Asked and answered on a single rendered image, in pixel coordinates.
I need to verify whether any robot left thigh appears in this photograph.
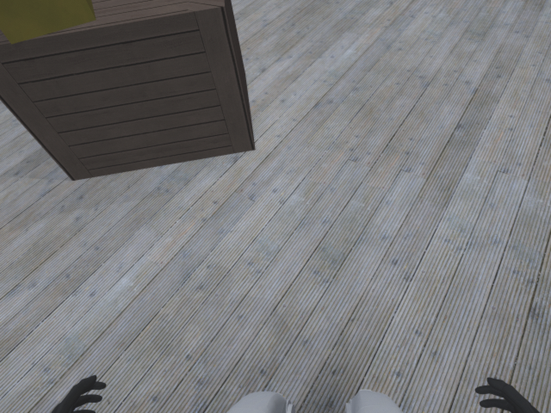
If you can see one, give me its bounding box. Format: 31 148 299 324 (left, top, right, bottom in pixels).
227 391 295 413

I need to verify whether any carton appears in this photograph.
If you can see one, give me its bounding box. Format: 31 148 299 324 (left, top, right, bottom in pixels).
0 0 96 44

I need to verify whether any robot right thigh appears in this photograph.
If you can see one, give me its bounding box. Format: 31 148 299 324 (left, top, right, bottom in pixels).
345 391 403 413

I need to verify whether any pedestal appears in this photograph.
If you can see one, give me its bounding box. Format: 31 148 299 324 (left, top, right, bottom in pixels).
0 0 255 181

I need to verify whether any robot left hand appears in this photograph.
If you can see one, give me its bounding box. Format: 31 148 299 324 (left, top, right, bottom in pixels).
51 375 106 413

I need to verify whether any robot right hand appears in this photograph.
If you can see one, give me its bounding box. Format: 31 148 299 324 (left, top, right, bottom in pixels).
475 378 540 413

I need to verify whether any robot thigh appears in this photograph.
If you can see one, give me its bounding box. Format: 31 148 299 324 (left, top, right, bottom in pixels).
227 391 295 413
345 391 403 413

